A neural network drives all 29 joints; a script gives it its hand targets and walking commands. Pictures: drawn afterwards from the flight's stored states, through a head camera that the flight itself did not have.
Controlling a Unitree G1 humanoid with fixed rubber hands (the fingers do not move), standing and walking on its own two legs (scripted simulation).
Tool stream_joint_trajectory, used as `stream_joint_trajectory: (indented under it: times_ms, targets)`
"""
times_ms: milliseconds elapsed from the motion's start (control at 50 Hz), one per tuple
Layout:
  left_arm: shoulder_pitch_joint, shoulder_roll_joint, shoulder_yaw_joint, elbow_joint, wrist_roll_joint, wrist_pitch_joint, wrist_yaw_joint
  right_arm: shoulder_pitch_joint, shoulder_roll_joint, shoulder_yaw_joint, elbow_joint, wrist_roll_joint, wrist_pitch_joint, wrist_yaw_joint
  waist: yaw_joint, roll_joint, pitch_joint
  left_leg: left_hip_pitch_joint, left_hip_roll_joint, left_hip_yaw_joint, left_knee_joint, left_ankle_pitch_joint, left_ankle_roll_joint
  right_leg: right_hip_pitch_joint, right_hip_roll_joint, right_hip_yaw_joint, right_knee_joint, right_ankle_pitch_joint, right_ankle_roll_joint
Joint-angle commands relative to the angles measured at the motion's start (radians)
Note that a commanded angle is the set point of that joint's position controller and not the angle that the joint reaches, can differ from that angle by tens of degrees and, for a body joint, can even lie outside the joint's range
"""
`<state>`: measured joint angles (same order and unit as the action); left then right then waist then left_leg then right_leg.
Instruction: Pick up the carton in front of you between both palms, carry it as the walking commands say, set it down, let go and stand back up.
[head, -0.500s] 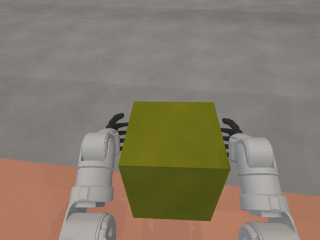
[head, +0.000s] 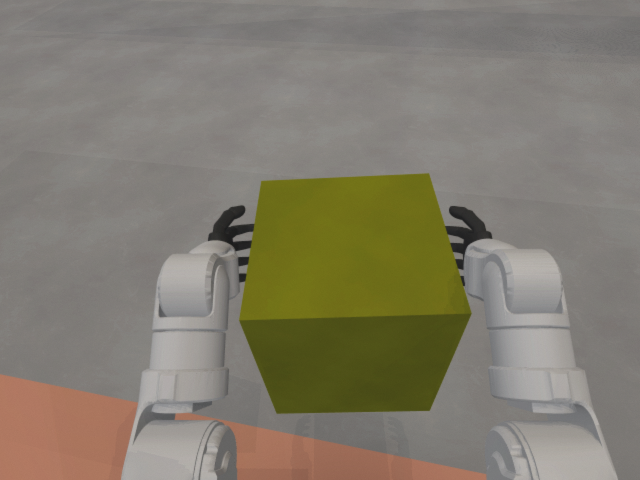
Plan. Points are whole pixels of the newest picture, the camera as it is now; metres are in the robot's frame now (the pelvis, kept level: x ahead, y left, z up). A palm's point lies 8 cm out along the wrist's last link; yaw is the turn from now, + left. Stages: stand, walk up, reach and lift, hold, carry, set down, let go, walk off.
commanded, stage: carry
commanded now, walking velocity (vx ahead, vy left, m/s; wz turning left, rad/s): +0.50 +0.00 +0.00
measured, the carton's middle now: (348, 300) +0.35 +0.00 +0.04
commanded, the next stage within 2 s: none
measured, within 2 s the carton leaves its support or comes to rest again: neither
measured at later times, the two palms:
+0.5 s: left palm (247, 142) +0.66 +0.18 +0.07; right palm (416, 145) +0.64 -0.12 +0.07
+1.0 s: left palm (290, 61) +0.94 +0.12 +0.09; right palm (425, 60) +0.94 -0.18 +0.08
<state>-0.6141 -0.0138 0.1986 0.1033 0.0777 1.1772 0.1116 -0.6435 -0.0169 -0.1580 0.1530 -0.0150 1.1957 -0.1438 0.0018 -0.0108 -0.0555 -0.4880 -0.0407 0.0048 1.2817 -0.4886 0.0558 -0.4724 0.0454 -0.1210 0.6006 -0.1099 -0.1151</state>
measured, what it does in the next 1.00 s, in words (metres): goes down: left foot, then right foot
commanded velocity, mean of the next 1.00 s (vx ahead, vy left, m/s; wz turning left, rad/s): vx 0.50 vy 0.00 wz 0.00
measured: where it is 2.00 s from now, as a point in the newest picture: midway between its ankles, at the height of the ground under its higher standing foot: (349, 245)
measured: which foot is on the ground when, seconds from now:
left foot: up 0.00-0.38, down 0.40-0.92, up 0.94-1.00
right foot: down 0.00-0.40, up 0.42-0.90, down 0.92-1.00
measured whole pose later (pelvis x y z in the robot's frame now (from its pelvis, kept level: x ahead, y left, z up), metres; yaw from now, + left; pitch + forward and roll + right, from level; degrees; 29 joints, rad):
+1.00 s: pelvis +0.59 -0.02 -0.03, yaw +0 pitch +5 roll +0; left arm -0.63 -0.03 0.21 0.11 0.10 1.16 0.11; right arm -0.65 -0.03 -0.17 0.15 -0.01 1.18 -0.14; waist -0.02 0.01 -0.08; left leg -0.33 -0.02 0.01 1.08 -0.49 0.03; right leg -0.50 0.02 -0.14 0.55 -0.16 -0.10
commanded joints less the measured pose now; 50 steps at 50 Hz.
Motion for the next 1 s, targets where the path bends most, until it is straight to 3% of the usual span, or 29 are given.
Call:
stream_joint_trajectory:
  times_ms: [0,40,120,180,260,300,320,340,360,380,400,420,440,460,480,500,540,600,680,780,820,840,860,880,900,920,940,980]
  targets:
    - [-0.754,-1.080,-0.660,-0.174,-0.499,-0.002,-0.239,-0.714,1.112,0.590,-0.213,0.380,-0.038,0.203,0.024,-0.060,-0.443,-0.208,0.077,-0.007,-0.122,0.127,-0.018,0.469,-0.302,0.403,-0.218,0.164,-0.113]
    - [-0.708,-1.082,-0.657,-0.154,-0.498,0.001,-0.247,-0.670,1.115,0.595,-0.209,0.356,-0.041,0.194,0.033,-0.066,-0.448,-0.265,0.083,0.000,-0.179,0.179,-0.025,0.525,-0.296,0.368,-0.199,0.314,-0.106]
    - [-0.711,-1.084,-0.669,-0.156,-0.498,-0.006,-0.262,-0.692,1.112,0.624,-0.236,0.342,-0.048,0.190,0.058,-0.085,-0.413,-0.333,0.078,0.036,-0.319,0.321,-0.033,0.600,-0.248,0.284,-0.167,0.546,-0.055]
    - [-0.671,-1.063,-0.664,-0.121,-0.489,-0.003,-0.267,-0.696,1.086,0.642,-0.249,0.333,-0.046,0.184,0.079,-0.109,-0.377,-0.314,0.050,0.079,-0.470,0.433,-0.024,0.630,-0.196,0.229,-0.146,0.626,-0.031]
    - [-0.574,-1.032,-0.638,-0.013,-0.452,0.000,-0.268,-0.598,1.046,0.609,-0.152,0.292,-0.030,0.194,0.109,-0.106,-0.335,-0.243,0.000,0.137,-0.742,0.556,-0.002,0.700,-0.157,0.178,-0.071,0.646,-0.028]
    - [-0.577,-1.044,-0.629,0.018,-0.444,-0.011,-0.273,-0.595,1.045,0.591,-0.121,0.285,-0.031,0.209,0.079,-0.111,-0.338,-0.034,-0.036,0.157,-0.878,0.619,0.019,0.620,-0.142,0.139,0.020,0.677,-0.002]
    - [-0.598,-1.059,-0.630,0.025,-0.444,-0.018,-0.274,-0.597,1.046,0.580,-0.110,0.283,-0.035,0.218,0.031,-0.094,-0.367,0.144,-0.038,0.158,-0.946,0.681,0.027,0.543,-0.127,0.109,0.138,0.649,0.023]
    - [-0.620,-1.069,-0.630,0.034,-0.447,-0.022,-0.274,-0.604,1.044,0.567,-0.095,0.281,-0.039,0.227,-0.019,-0.039,-0.419,0.374,0.032,0.119,-0.923,0.750,0.045,0.396,-0.106,0.081,0.288,0.455,0.050]
    - [-0.645,-1.073,-0.628,0.037,-0.453,-0.023,-0.274,-0.594,1.029,0.554,-0.069,0.281,-0.043,0.232,-0.043,0.105,-0.470,0.655,0.232,-0.066,-0.766,1.074,0.110,0.101,-0.066,0.066,0.477,0.028,0.087]
    - [-0.652,-1.091,-0.634,0.044,-0.458,-0.020,-0.273,-0.587,1.018,0.543,-0.048,0.282,-0.049,0.233,-0.051,0.273,-0.552,0.865,0.420,-0.393,-0.690,1.186,0.230,-0.188,0.055,0.092,0.724,-0.497,0.113]
    - [-0.630,-1.096,-0.633,0.068,-0.456,-0.022,-0.266,-0.600,1.043,0.552,-0.047,0.298,-0.053,0.235,-0.063,0.240,-0.619,0.884,0.435,-0.500,-0.747,0.832,0.272,-0.274,0.023,0.164,0.839,-0.507,0.083]
    - [-0.668,-1.114,-0.629,0.013,-0.458,-0.030,-0.257,-0.628,1.072,0.571,-0.104,0.328,-0.063,0.239,-0.082,0.163,-0.606,0.883,0.413,-0.489,-0.805,0.538,0.267,-0.348,-0.012,0.171,0.839,-0.437,0.064]
    - [-0.705,-1.125,-0.617,-0.027,-0.451,-0.034,-0.249,-0.677,1.115,0.594,-0.144,0.356,-0.071,0.243,-0.078,0.098,-0.531,0.756,0.370,-0.450,-0.848,0.443,0.236,-0.331,-0.047,0.173,0.777,-0.363,0.065]
    - [-0.732,-1.136,-0.626,-0.051,-0.453,-0.039,-0.242,-0.729,1.149,0.607,-0.178,0.381,-0.077,0.246,-0.065,0.054,-0.473,0.621,0.331,-0.397,-0.894,0.433,0.208,-0.282,-0.063,0.171,0.718,-0.313,0.073]
    - [-0.715,-1.135,-0.624,-0.049,-0.445,-0.042,-0.233,-0.753,1.166,0.615,-0.196,0.404,-0.078,0.248,-0.038,0.030,-0.429,0.518,0.301,-0.344,-0.932,0.405,0.175,-0.232,-0.079,0.159,0.656,-0.273,0.073]
    - [-0.696,-1.129,-0.623,-0.071,-0.438,-0.047,-0.225,-0.780,1.176,0.636,-0.236,0.430,-0.085,0.250,-0.033,0.057,-0.430,0.475,0.308,-0.325,-0.937,0.401,0.185,-0.216,-0.086,0.138,0.621,-0.277,0.079]
    - [-0.662,-1.129,-0.634,-0.104,-0.427,-0.056,-0.212,-0.788,1.190,0.659,-0.273,0.460,-0.095,0.254,-0.038,0.099,-0.453,0.504,0.296,-0.286,-0.919,0.465,0.205,-0.235,-0.091,0.125,0.565,-0.247,0.090]
    - [-0.621,-1.106,-0.657,-0.131,-0.404,-0.060,-0.196,-0.745,1.176,0.669,-0.269,0.467,-0.096,0.256,-0.056,0.120,-0.448,0.571,0.278,-0.227,-0.903,0.629,0.200,-0.303,-0.096,0.098,0.476,-0.189,0.109]
    - [-0.576,-1.066,-0.675,-0.151,-0.381,-0.056,-0.187,-0.690,1.135,0.678,-0.272,0.456,-0.087,0.260,-0.084,0.131,-0.419,0.635,0.249,-0.153,-0.888,0.785,0.155,-0.322,-0.090,0.059,0.292,-0.061,0.112]
    - [-0.570,-0.991,-0.674,-0.130,-0.366,-0.023,-0.188,-0.641,1.063,0.656,-0.218,0.427,-0.059,0.263,-0.116,0.141,-0.334,0.680,0.201,-0.069,-0.845,0.989,0.110,-0.239,-0.032,-0.019,-0.011,0.081,0.084]
    - [-0.556,-0.962,-0.651,-0.092,-0.360,-0.006,-0.192,-0.627,1.048,0.645,-0.180,0.417,-0.047,0.264,-0.093,0.157,-0.349,0.618,0.175,-0.004,-0.753,1.092,0.074,-0.027,0.013,-0.077,-0.145,0.128,0.064]
    - [-0.542,-0.951,-0.635,-0.067,-0.353,0.001,-0.196,-0.624,1.043,0.638,-0.160,0.416,-0.041,0.265,-0.044,0.148,-0.390,0.527,0.158,0.047,-0.631,1.091,0.038,0.181,0.015,-0.093,-0.212,0.190,0.050]
    - [-0.522,-0.946,-0.612,-0.041,-0.342,0.006,-0.202,-0.636,1.038,0.628,-0.142,0.414,-0.036,0.266,0.016,0.101,-0.451,0.335,0.138,0.067,-0.458,0.884,-0.001,0.450,-0.076,0.007,-0.196,0.222,0.025]
    - [-0.511,-0.925,-0.578,-0.014,-0.331,0.006,-0.206,-0.663,1.046,0.621,-0.136,0.415,-0.029,0.268,0.035,-0.124,-0.547,0.048,0.068,0.068,-0.233,0.410,-0.042,0.744,-0.333,0.353,-0.091,0.531,-0.059]
    - [-0.534,-0.934,-0.576,-0.010,-0.339,0.005,-0.210,-0.677,1.058,0.619,-0.138,0.417,-0.030,0.269,0.035,-0.275,-0.582,-0.186,-0.036,0.020,-0.014,-0.073,-0.048,0.868,-0.461,0.610,-0.152,0.542,-0.171]
    - [-0.567,-0.964,-0.582,-0.028,-0.362,0.004,-0.216,-0.693,1.079,0.610,-0.131,0.418,-0.031,0.266,0.022,-0.196,-0.580,-0.261,0.013,-0.045,0.075,-0.056,-0.027,0.847,-0.447,0.612,-0.180,0.267,-0.169]
    - [-0.613,-0.998,-0.600,-0.067,-0.385,-0.002,-0.222,-0.741,1.121,0.616,-0.178,0.436,-0.035,0.262,0.027,-0.111,-0.540,-0.290,0.055,-0.054,0.021,0.012,-0.020,0.797,-0.395,0.539,-0.190,0.162,-0.133]
    - [-0.695,-1.068,-0.637,-0.137,-0.431,-0.007,-0.231,-0.752,1.150,0.606,-0.195,0.423,-0.036,0.247,0.010,-0.015,-0.442,-0.240,0.101,-0.034,-0.093,0.116,-0.038,0.598,-0.348,0.417,-0.265,0.152,-0.080]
